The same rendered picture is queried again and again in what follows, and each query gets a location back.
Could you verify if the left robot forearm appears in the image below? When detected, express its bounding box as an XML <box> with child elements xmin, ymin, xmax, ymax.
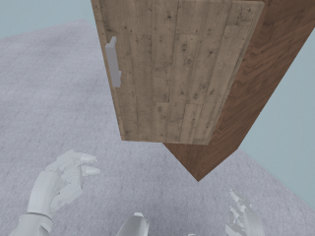
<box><xmin>9</xmin><ymin>212</ymin><xmax>54</xmax><ymax>236</ymax></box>

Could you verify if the robot right hand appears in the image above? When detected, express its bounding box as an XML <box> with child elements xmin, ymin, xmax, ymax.
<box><xmin>225</xmin><ymin>189</ymin><xmax>265</xmax><ymax>236</ymax></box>

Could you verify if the left robot thigh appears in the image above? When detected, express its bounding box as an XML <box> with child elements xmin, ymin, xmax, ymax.
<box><xmin>116</xmin><ymin>215</ymin><xmax>150</xmax><ymax>236</ymax></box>

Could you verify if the cupboard door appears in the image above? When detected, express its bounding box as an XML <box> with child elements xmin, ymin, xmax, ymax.
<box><xmin>91</xmin><ymin>0</ymin><xmax>265</xmax><ymax>146</ymax></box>

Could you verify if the robot left hand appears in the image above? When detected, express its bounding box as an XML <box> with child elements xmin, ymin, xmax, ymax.
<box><xmin>27</xmin><ymin>149</ymin><xmax>101</xmax><ymax>218</ymax></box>

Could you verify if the robot left shin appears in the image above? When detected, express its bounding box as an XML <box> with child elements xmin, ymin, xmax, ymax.
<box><xmin>134</xmin><ymin>212</ymin><xmax>144</xmax><ymax>217</ymax></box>

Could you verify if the handle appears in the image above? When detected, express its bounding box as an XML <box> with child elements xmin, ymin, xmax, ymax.
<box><xmin>104</xmin><ymin>36</ymin><xmax>122</xmax><ymax>88</ymax></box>

